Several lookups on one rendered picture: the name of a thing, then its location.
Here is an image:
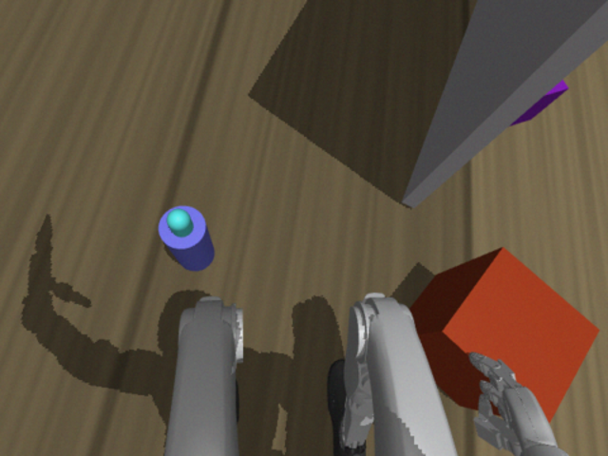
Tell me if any right robot hand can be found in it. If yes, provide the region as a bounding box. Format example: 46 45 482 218
469 352 558 456

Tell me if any right robot foot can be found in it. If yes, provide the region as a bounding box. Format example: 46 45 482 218
327 359 366 456

